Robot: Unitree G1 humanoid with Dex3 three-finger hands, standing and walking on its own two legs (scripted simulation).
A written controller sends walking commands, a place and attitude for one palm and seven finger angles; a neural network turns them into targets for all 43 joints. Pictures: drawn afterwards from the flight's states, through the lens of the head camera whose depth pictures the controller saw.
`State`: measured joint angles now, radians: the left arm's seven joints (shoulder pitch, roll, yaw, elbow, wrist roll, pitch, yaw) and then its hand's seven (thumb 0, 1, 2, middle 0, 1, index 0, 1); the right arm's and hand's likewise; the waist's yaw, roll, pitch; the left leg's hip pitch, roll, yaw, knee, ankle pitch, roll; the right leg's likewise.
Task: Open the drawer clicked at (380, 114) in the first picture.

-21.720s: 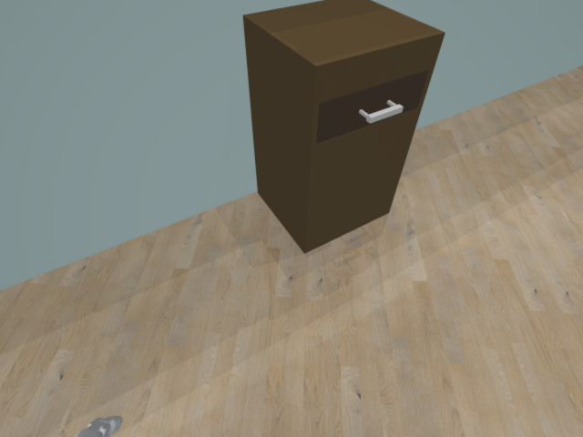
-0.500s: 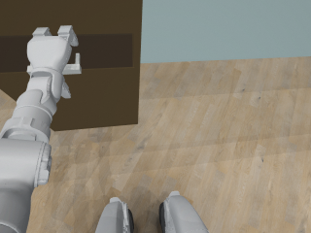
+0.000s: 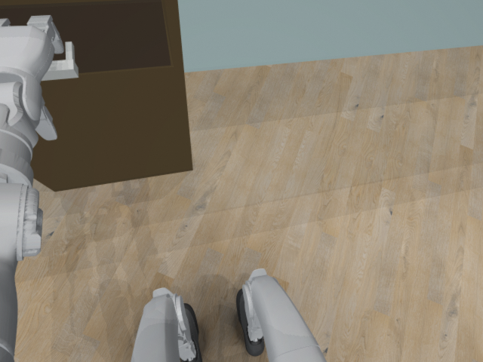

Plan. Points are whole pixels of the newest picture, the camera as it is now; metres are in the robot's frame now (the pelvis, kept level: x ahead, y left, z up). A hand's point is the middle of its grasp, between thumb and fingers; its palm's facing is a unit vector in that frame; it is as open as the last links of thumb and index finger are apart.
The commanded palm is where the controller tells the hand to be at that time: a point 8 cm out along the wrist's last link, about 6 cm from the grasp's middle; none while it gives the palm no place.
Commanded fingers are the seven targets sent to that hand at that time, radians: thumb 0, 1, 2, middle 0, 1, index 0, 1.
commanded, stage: lower the fingers behind the handle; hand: left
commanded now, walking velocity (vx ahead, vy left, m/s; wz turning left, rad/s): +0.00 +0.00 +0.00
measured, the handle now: (30, 61) +0.63 +0.24 +0.00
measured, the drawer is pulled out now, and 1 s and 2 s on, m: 0.00 0.00 0.00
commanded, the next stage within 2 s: close the thumb around the handle in 1.04 s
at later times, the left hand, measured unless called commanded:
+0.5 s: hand (45, 89) +0.58 +0.23 -0.01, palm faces -0.10 -0.03 -0.99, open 13.5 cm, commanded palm +0.59 +0.21 +0.03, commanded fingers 0.00 -0.50 0.30 -0.30 -1.20 -0.30 -1.20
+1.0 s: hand (48, 91) +0.58 +0.22 -0.02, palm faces -0.04 -0.01 -1.00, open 13.7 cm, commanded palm +0.59 +0.21 +0.02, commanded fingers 0.00 -0.50 0.30 -0.30 -1.20 -0.30 -1.20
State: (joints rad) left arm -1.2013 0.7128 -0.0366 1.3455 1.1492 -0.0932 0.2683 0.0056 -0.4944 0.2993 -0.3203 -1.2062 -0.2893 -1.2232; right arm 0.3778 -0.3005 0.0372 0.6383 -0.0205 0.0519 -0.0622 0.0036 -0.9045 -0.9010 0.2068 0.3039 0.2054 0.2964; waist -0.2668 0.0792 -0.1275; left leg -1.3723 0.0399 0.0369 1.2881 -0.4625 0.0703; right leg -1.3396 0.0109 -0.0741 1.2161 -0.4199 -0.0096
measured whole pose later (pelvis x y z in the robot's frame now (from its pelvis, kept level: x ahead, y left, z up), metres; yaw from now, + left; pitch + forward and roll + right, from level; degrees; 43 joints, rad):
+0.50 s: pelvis +0.03 +0.00 +0.00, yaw +0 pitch +33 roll -6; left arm -1.10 0.64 -0.01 1.27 1.14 -0.08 0.34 0.00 -0.49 0.30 -0.33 -1.21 -0.38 -1.22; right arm 0.32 -0.25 0.05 0.67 -0.04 0.04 -0.02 0.00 -0.90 -0.90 0.21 0.30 0.21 0.30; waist -0.23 0.08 -0.16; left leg -1.38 0.05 -0.01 1.31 -0.52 0.06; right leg -1.32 0.02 -0.11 1.21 -0.47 -0.02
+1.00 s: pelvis +0.01 -0.01 -0.02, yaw +0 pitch +34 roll -5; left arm -1.18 0.66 -0.01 1.28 1.15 -0.04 0.36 0.00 -0.49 0.30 -0.33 -1.21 -0.32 -1.26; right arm 0.32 -0.26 0.06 0.67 -0.03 0.06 -0.02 0.00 -0.91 -0.90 0.21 0.30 0.21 0.30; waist -0.24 0.08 -0.15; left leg -1.48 0.04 0.00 1.40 -0.51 0.06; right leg -1.43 0.02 -0.11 1.31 -0.47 -0.02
